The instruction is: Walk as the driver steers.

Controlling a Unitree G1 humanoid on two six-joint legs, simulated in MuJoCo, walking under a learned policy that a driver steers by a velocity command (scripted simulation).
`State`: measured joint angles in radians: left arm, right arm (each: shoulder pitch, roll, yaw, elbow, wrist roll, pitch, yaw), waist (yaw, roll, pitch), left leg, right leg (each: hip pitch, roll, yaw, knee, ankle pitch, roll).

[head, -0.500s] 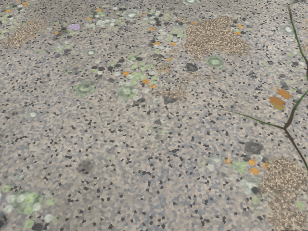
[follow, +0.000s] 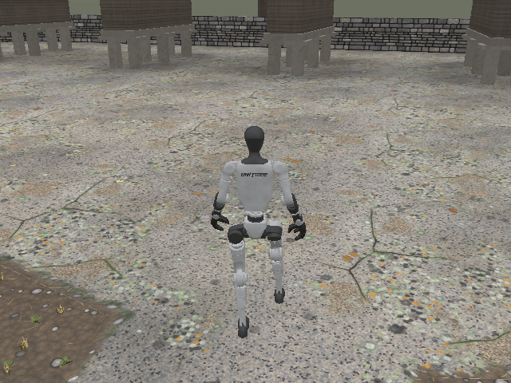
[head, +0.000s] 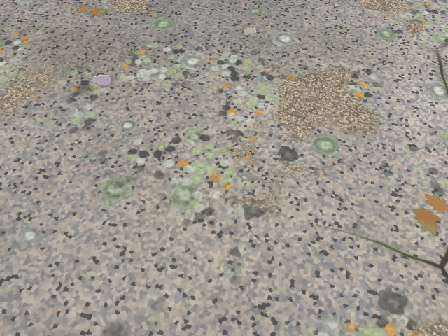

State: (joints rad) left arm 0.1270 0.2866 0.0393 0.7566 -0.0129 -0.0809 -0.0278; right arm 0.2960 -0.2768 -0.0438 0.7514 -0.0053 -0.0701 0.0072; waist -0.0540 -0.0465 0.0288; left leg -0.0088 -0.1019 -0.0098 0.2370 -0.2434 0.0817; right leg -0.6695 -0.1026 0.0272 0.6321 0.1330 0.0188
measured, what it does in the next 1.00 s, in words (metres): walks ahead, turning right: right foot, then left foot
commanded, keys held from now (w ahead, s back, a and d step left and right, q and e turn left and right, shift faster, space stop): e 0.88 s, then no key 0.12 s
